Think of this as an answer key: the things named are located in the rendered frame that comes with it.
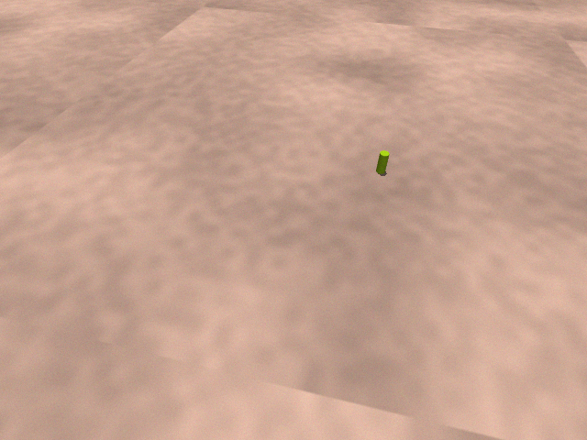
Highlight can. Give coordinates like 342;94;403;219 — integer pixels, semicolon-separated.
376;150;390;174

